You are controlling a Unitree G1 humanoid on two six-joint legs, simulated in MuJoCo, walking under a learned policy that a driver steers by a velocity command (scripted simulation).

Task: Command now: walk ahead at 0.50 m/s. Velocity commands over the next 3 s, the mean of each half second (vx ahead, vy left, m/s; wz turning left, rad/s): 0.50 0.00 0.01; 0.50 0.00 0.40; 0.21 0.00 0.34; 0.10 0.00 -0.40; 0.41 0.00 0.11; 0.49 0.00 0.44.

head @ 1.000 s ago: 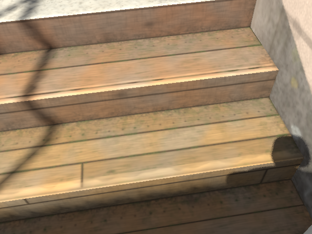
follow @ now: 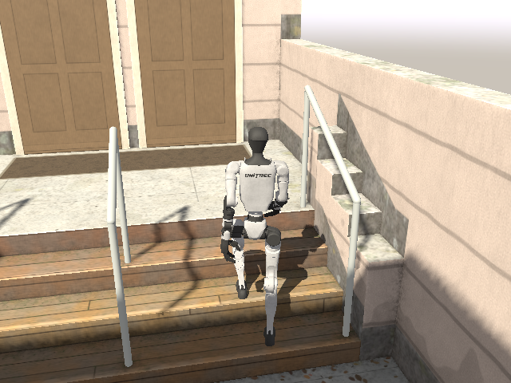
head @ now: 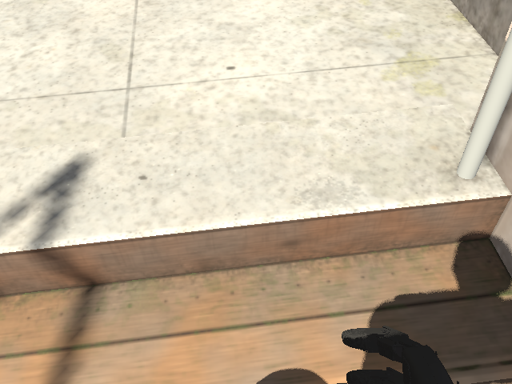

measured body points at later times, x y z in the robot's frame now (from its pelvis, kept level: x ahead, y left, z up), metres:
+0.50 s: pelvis +0.31 +0.00 +0.14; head +0.31 +0.01 +0.59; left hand +0.60 +0.12 +0.10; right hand +0.16 -0.13 +0.00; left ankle +0.13 +0.09 -0.59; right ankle +0.51 -0.12 -0.39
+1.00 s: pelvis +0.61 +0.00 +0.30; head +0.60 +0.01 +0.75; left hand +0.48 +0.14 +0.13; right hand +0.88 -0.09 +0.22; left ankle +0.75 +0.16 -0.21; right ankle +0.50 -0.12 -0.44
